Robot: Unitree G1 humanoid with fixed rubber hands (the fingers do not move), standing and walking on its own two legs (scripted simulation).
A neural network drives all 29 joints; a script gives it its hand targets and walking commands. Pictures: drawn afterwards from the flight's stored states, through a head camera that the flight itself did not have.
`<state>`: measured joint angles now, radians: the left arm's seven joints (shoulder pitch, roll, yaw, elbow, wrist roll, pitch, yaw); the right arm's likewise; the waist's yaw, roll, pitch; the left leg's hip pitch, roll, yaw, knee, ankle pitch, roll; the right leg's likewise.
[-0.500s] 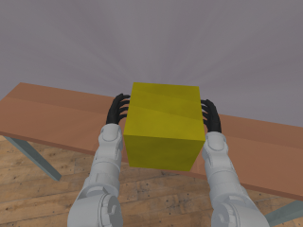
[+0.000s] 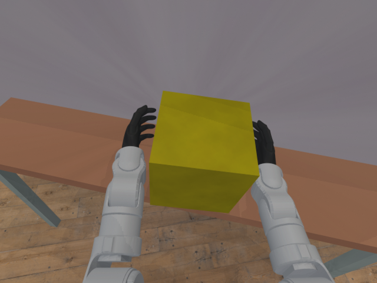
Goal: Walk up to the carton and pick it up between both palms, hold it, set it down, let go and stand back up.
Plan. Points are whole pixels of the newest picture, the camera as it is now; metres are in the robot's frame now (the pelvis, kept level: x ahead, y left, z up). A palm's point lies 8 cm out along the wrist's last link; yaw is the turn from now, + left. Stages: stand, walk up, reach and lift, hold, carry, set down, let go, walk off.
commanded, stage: reach and lift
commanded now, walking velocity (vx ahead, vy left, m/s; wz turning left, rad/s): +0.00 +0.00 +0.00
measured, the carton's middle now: (197, 155) +0.36 -0.02 +0.07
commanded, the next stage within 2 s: hold in 1.16 s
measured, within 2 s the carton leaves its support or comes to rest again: neither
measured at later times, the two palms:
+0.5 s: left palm (128, 134) +0.35 +0.12 +0.15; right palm (267, 149) +0.33 -0.15 +0.12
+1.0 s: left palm (128, 129) +0.36 +0.12 +0.16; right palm (269, 145) +0.33 -0.15 +0.13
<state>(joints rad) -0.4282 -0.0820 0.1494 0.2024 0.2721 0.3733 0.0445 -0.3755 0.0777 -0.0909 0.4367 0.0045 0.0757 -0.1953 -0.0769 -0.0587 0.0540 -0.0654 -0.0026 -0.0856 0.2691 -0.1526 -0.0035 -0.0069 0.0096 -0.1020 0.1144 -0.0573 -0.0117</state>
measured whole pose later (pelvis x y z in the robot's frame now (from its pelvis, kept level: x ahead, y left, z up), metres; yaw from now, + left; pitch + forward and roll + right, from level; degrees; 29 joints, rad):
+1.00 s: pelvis -0.01 +0.00 +0.00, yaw +0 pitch -7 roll -1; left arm -0.52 -0.08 0.20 0.01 0.32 0.65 -0.01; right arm -0.47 0.06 -0.05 0.32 0.08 0.26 -0.23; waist -0.10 -0.07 0.11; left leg 0.00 0.00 -0.07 0.26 -0.15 -0.01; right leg 0.05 0.01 -0.10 0.13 -0.06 -0.01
